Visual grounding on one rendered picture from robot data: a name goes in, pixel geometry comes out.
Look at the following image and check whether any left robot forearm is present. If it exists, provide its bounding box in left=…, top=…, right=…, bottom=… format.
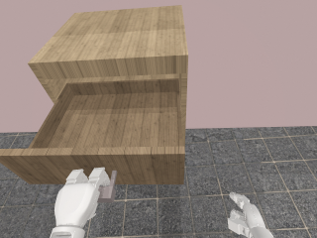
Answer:
left=50, top=224, right=85, bottom=238

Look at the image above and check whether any drawer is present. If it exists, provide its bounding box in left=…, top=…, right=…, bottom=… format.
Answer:
left=0, top=78, right=185, bottom=184

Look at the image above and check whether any right robot hand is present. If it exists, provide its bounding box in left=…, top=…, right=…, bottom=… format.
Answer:
left=227, top=191, right=266, bottom=238

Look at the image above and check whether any cabinet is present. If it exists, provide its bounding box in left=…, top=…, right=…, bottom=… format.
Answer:
left=28, top=5, right=188, bottom=147

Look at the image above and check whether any left robot hand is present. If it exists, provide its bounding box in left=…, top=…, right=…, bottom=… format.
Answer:
left=54, top=167, right=110, bottom=228

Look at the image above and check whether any handle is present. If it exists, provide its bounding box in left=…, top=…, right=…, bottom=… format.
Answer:
left=97, top=171, right=117, bottom=203

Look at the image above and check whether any right robot forearm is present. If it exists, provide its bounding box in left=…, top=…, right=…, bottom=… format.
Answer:
left=249, top=226, right=274, bottom=238

